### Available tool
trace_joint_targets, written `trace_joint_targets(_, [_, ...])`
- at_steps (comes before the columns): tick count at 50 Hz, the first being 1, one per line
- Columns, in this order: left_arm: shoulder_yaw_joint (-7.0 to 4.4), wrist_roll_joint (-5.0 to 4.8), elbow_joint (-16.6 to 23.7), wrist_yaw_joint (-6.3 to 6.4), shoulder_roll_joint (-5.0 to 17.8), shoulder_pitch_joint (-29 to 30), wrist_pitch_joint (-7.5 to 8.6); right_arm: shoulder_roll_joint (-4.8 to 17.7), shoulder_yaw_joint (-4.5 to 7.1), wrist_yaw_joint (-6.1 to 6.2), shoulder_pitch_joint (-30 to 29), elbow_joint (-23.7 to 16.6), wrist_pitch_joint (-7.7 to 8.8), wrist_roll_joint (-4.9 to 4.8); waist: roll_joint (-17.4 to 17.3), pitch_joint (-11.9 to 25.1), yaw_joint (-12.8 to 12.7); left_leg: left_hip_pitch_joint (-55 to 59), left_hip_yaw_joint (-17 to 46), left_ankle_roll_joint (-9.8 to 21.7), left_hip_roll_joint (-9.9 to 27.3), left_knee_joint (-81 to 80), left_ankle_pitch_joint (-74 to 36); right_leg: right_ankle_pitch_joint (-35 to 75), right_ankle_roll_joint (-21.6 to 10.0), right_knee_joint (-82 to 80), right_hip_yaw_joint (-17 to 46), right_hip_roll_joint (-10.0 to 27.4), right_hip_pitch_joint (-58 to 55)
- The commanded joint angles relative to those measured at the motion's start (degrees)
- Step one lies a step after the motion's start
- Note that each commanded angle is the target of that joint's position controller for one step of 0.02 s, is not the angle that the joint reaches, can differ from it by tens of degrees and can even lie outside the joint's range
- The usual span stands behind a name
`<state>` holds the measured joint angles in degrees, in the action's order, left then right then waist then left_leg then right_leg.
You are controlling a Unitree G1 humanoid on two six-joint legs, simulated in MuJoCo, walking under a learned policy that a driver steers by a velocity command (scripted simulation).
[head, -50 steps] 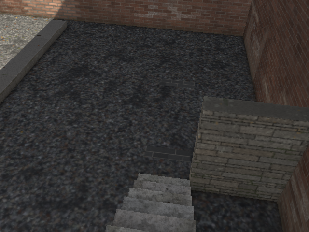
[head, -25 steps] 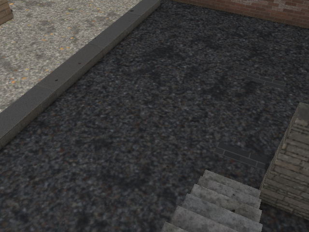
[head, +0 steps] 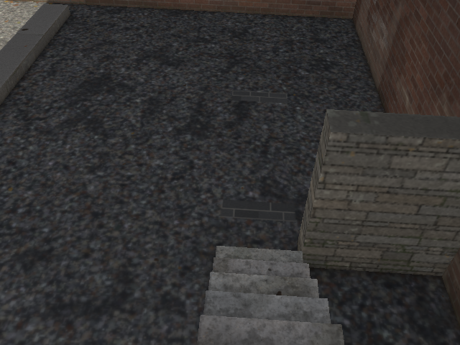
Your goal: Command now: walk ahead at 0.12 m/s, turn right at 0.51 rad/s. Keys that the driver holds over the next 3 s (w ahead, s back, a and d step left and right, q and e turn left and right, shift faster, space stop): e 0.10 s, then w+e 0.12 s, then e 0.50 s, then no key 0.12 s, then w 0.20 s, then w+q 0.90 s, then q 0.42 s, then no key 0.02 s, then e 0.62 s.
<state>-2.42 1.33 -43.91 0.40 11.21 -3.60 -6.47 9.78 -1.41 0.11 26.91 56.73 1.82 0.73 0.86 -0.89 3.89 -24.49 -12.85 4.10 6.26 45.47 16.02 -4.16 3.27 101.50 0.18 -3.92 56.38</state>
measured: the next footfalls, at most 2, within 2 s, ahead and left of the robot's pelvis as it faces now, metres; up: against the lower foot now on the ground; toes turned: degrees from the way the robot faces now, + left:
right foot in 0.28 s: +0.12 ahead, -0.16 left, +0.00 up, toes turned -3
left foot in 0.62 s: -0.07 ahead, +0.05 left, +0.19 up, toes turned -17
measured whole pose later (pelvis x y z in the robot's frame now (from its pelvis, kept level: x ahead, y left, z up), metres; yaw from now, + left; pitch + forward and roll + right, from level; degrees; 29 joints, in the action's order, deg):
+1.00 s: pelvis -0.05 -0.08 +0.19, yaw -26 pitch +1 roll -2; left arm -3.9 2.2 -40.8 0.7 12.9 -2.0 -6.7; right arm 12.3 0.3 -0.4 26.2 48.4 3.0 3.1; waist 2.5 3.3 6.2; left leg -11.7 -7.4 -0.7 5.5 46.5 35.7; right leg -0.2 2.3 91.5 7.2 -5.6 54.8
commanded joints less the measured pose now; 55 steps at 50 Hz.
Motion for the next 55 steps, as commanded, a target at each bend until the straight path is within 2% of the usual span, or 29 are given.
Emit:
trace_joint_targets(1, [-0.33, 0.55, 3.49, -0.41, 2.16, -5.7, -0.58, 10.18, 2.44, -0.88, -5.62, -5.14, 0.57, -0.63, -5.19, -6.07, -5.83, -6.02, 20.02, -4.46, 14.35, -31.56, 29.45, 1.21, 0.58, -7.51, -0.4, 3.34, -2.76])
trace_joint_targets(5, [-1.32, -0.92, 9.12, -1.99, 6.64, 2.03, -0.25, 15.82, 5.58, -1.73, -6.41, -6.82, -1.8, 0.65, -9.6, -4.41, -1.51, 1.64, 16.27, -2.1, 15.58, -35.73, 36.36, -11.29, -1.31, -26.21, -3.22, 6.24, -11.81])
trace_joint_targets(8, [-0.39, -2.89, 10.45, -3.61, 5.95, 0.67, 1.61, 18.63, 6.93, -0.74, -11.01, -9.64, -3.83, 1.18, -12.4, -2.06, -3.45, -0.66, 10.43, -0.32, 15.88, -40.39, 38.34, -18.6, -6.39, -44.79, -3.99, 6.34, -30.07])
trace_joint_targets(10, [-1.07, -4.76, 3.64, -2.88, 6.63, -11.73, 1.57, 16.76, 7.48, 1.27, -16.02, -11.17, -5.0, 0.53, -7.84, 1.27, -9.39, -12.88, 1.87, -2.76, 9.8, -33.09, 39.69, -19.87, -9.08, -52.29, -9.22, 2.32, -50.1])
trace_joint_targets(11, [-2.49, -5.64, -2.27, -1.67, 8.52, -31.91, 1.92, 16.92, 7.66, 1.62, -25.4, -13.6, -6.33, 5.22, -0.37, 1.38, -21.14, -23.91, -3.41, -3.78, 4.45, -15.83, 43.08, -23.46, -10.85, -50.99, -9.15, 0.67, -63.0])
trace_joint_targets(12, [-1.99, -5.7, -7.05, -0.13, 6.66, -45.63, 2.06, 15.81, 8.06, 0.95, -38.22, -16.84, -7.37, 5.66, 10.82, -5.13, -33.18, -41.32, -3.57, -3.01, -2.74, 14.33, 40.7, -26.79, -13.99, -59.1, 2.84, 6.23, -66.51])
trace_joint_targets(13, [0.35, -3.18, -5.87, 1.65, 5.85, -42.47, 2.83, 11.0, 6.91, -1.78, -42.78, -20.32, -8.04, 3.38, 15.49, -11.84, -28.08, -57.69, 12.19, -5.05, -10.99, 35.97, 34.74, -36.24, -11.26, -63.68, 20.03, 9.07, -57.17])
trace_joint_targets(14, [3.53, -0.76, -3.85, 3.42, 1.19, -39.63, 3.72, 7.95, 5.86, -3.9, -43.73, -20.88, -8.01, 0.54, 3.93, -8.15, -25.35, -49.29, 25.63, -4.25, -13.55, 46.8, 25.94, -34.27, -8.7, -61.72, 20.32, 10.01, -44.16])
trace_joint_targets(15, [2.75, -0.35, -1.16, 6.17, 8.74, -28.41, 3.64, 2.89, 5.25, -5.44, -29.96, -22.46, -7.75, 2.54, 11.3, -1.43, -11.14, -54.11, 23.46, -6.99, -17.46, 49.46, 24.45, -55.87, -12.41, -79.0, 44.5, 14.87, -43.48])
trace_joint_targets(16, [0.38, 0.64, 1.47, 7.14, 16.23, -18.07, 4.61, 3.41, 5.21, -4.9, -19.2, -21.18, -6.3, 4.12, 15.4, 3.43, -3.94, -47.05, 22.1, -10.15, -17.4, 54.02, 19.22, -73.61, -16.0, -96.1, 62.54, 20.03, -35.39])
trace_joint_targets(19, [2.1, 0.12, 4.65, 3.54, 10.39, 2.37, 5.9, 13.55, 7.59, -1.95, -18.48, -18.69, -7.97, 2.17, 12.41, 6.61, 5.28, -24.61, 16.66, -16.38, -16.46, 75.64, 5.45, -49.04, -11.98, -92.53, 40.16, 12.72, -13.19])
trace_joint_targets(22, [0.92, -3.05, 3.67, 2.25, 11.6, -1.48, 7.53, 15.12, 7.25, -3.13, -20.81, -16.97, -9.17, 0.84, 3.0, 4.07, 1.42, -21.73, 13.96, -15.72, -15.41, 76.39, 4.63, -38.93, -13.47, -87.35, 32.83, 10.82, -17.15])
trace_joint_targets(23, [-0.57, -3.7, 1.94, 1.73, 13.38, -6.85, 8.4, 16.37, 8.04, -2.13, -21.41, -15.34, -8.73, 1.99, 4.18, 6.62, -2.44, -22.02, 10.64, -13.3, -15.91, 84.73, 9.59, -32.07, -14.52, -85.27, 32.08, 10.73, -25.6])
trace_joint_targets(24, [-0.94, -3.63, 1.46, 1.51, 13.12, -9.89, 8.44, 15.87, 7.48, -1.34, -25.18, -16.53, -8.59, 2.68, 1.47, 6.24, -4.89, -27.05, 10.94, -12.38, -15.05, 83.74, 10.9, -27.04, -15.37, -82.91, 31.76, 10.31, -34.4])
trace_joint_targets(26, [-2.09, -2.69, -0.89, 2.32, 13.7, -21.38, 8.38, 9.92, 4.89, -1.42, -32.37, -20.41, -7.81, 1.57, 7.55, 5.26, -11.29, -26.74, 6.16, -7.74, -15.82, 80.8, 34.83, -21.87, -18.73, -90.21, 33.66, 12.58, -43.16])
trace_joint_targets(27, [-2.45, -2.06, -0.81, 3.37, 13.33, -22.89, 7.83, 10.66, 4.54, -2.08, -31.14, -20.87, -7.22, 1.18, 8.6, 4.48, -11.35, -25.52, 6.27, -6.72, -15.57, 72.67, 38.01, -16.98, -18.65, -90.8, 31.71, 12.69, -46.96])
trace_joint_targets(29, [-2.89, -2.85, -0.58, 4.4, 11.55, -21.97, 5.12, 10.81, 3.48, -4.17, -26.76, -21.85, -6.86, -0.26, 14.69, 3.01, -8.9, -14.39, 5.38, -2.91, -15.47, 39.43, 51.22, -26.03, -12.88, -97.28, 24.07, 9.01, -44.9])
trace_joint_targets(30, [-3.6, -2.53, 1.35, 4.93, 13.83, -14.72, 3.89, 11.42, 2.99, -5.21, -16.12, -20.28, -6.92, -0.62, 21.1, 1.32, -2.77, 7.76, 1.2, -0.58, -18.96, 22.08, 52.94, -29.67, -9.08, -105.26, 18.12, 4.97, -29.89])
trace_joint_targets(31, [-4.43, -1.57, 1.35, 6.12, 14.84, -11.77, 3.03, 14.65, 4.14, -5.18, 1.52, -15.55, -6.49, -1.18, 14.99, -1.52, 6.52, 25.68, 5.69, 0.01, -21.02, -0.01, 47.2, -46.84, -8.58, -95.72, 18.25, 1.34, -16.44])
trace_joint_targets(32, [-4.69, 0.39, 5.43, 5.06, 10.48, -2.7, 4.25, 19.48, 6.04, -5.15, 11.43, -13.64, -3.0, -2.59, -10.11, -13.57, 15.17, 38.83, 51.15, 3.2, -3.79, -7.68, 50.59, -54.96, -8.34, -63.33, 16.57, -4.8, 26.69])
trace_joint_targets(33, [-5.92, 0.54, 12.98, 3.63, 11.97, 10.95, 9.44, 14.77, 6.13, -2.04, 19.08, -11.6, -2.14, -2.02, -11.92, -13.15, 18.56, 39.47, 85.06, 4.06, 16.9, -17.33, 12.83, -42.09, -5.79, -49.49, 27.55, -2.51, 51.99])
trace_joint_targets(34, [-5.93, -0.82, 12.53, 2.68, 11.59, 14.22, 11.94, 7.89, 3.45, 0.66, 14.49, -9.45, -2.68, 0.05, -1.75, -10.51, 13.39, 36.27, 77.79, 3.74, 16.73, -14.05, -13.76, -31.44, -6.18, -46.97, 30.0, -3.07, 47.3])
trace_joint_targets(36, [-3.65, -1.35, 10.83, 1.96, 2.87, 4.46, 10.61, 7.32, 3.54, 2.3, -3.1, -11.92, -2.42, 3.2, 0.55, -2.22, -1.13, 16.12, 50.98, -0.12, 11.91, -4.08, -27.98, -18.12, -2.47, -30.77, 17.83, -3.96, 24.3])
trace_joint_targets(38, [-3.49, -1.67, 8.77, 0.51, 2.72, -3.54, 5.88, 4.84, 2.75, 1.36, -19.05, -14.59, -2.12, 1.49, -1.62, -1.2, -10.25, -12.05, 29.67, -0.32, 5.82, -4.13, -17.9, -4.97, -0.08, -10.99, 9.82, -7.11, 0.53])
trace_joint_targets(40, [-3.53, -1.91, 10.0, 0.26, 3.58, -3.53, 2.12, 5.32, 2.32, 0.36, -23.98, -16.58, -1.68, -0.06, -2.23, 0.55, -12.14, -17.62, 22.48, 0.69, 4.4, -9.57, -11.4, 1.65, 0.26, 3.19, 8.1, -7.71, -4.91])
trace_joint_targets(43, [-3.36, -0.55, 9.02, 0.37, 5.57, -3.06, -0.29, 8.99, 2.73, -0.16, -14.9, -15.0, -0.47, -0.83, 1.4, 2.16, -8.17, -4.34, 16.53, -0.5, 2.19, -11.56, -10.54, 6.87, 0.04, 3.8, 6.4, -5.35, -1.8])
trace_joint_targets(47, [-2.88, 1.65, 5.69, 0.57, 6.6, 1.1, -0.07, 9.21, 3.28, -0.24, 7.22, -8.26, 0.6, 1.65, -3.82, 1.73, 1.4, 20.7, 16.2, -0.49, 3.76, -7.24, -5.84, 6.28, -1.28, -9.19, 5.73, -2.59, 7.7])
trace_joint_targets(51, [-2.66, 0.74, 4.34, 0.31, 5.69, 9.0, 0.39, 10.47, 4.15, -0.48, 17.14, -1.98, 2.01, 4.49, -11.38, -2.57, 7.53, 32.62, 23.01, 1.54, 10.17, -5.79, -9.36, 0.4, -0.9, -19.91, 9.17, 0.2, 16.17])
trace_joint_targets(55, [-3.31, -0.51, 6.62, -0.78, 6.63, 21.65, 4.33, 10.56, 4.27, -0.29, 16.5, 0.75, 4.37, 4.72, -10.82, -8.99, 10.69, 28.84, 27.76, 3.19, 12.85, -4.54, 5.58, 8.35, -3.8, -37.38, 12.32, 1.71, 19.65])
Over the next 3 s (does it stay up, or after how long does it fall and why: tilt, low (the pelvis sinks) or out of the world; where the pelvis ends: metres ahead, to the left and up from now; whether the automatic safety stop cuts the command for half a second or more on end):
stays up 0.21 -0.08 -0.09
